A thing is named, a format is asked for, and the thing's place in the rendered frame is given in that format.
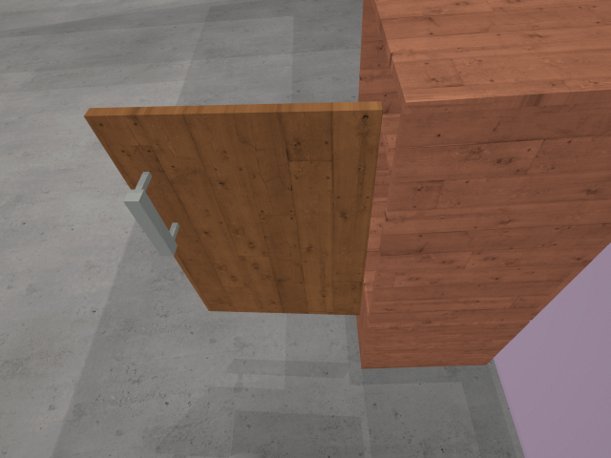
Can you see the cupboard door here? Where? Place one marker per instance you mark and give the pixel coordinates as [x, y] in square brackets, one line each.
[273, 201]

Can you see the handle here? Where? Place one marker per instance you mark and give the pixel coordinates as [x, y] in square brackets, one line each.
[149, 220]

